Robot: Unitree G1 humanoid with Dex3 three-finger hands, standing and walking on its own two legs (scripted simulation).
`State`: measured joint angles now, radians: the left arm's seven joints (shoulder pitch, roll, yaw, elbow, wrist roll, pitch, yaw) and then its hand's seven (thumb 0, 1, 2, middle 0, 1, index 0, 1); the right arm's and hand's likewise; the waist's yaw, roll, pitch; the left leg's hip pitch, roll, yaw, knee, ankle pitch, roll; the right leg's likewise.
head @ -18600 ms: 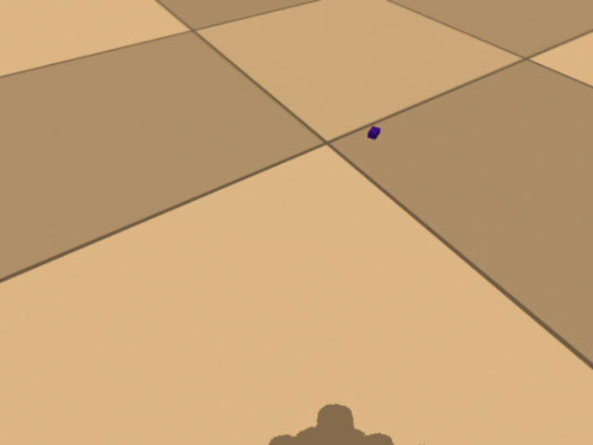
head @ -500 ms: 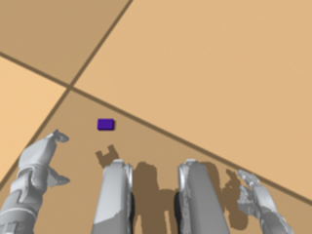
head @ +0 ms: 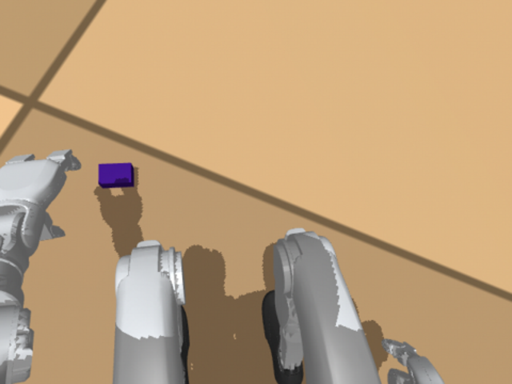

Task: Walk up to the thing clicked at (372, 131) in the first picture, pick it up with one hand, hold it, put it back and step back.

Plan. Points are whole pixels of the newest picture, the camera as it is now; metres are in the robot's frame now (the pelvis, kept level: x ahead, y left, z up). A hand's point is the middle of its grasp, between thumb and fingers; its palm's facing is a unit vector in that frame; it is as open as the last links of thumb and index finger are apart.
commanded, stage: rise first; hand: left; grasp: from above
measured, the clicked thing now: (116, 175) +0.51 +0.25 -0.36
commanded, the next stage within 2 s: none
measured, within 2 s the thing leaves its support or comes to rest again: neither
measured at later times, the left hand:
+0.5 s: hand (70, 191) +0.44 +0.29 -0.22, palm faces -0.46 -0.04 -0.89, open 12.3 cm
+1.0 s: hand (78, 185) +0.45 +0.29 -0.24, palm faces -0.47 -0.06 -0.88, open 12.3 cm
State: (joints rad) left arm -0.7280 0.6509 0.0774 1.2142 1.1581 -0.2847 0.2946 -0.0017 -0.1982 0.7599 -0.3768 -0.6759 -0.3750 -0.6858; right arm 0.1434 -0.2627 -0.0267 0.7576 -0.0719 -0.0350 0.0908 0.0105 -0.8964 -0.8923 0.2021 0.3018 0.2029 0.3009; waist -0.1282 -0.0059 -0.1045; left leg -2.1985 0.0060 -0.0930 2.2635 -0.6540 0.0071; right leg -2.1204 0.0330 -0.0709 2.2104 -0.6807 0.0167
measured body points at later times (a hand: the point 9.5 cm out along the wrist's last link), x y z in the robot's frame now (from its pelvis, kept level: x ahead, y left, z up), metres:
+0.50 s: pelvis +0.01 +0.00 -0.04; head +0.24 +0.06 +0.34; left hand +0.46 +0.29 -0.16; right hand +0.09 -0.28 -0.16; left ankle +0.09 +0.12 -0.34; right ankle +0.10 -0.12 -0.34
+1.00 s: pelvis +0.01 +0.00 -0.05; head +0.26 +0.07 +0.32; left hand +0.48 +0.29 -0.19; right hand +0.07 -0.27 -0.16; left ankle +0.09 +0.12 -0.34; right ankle +0.10 -0.12 -0.34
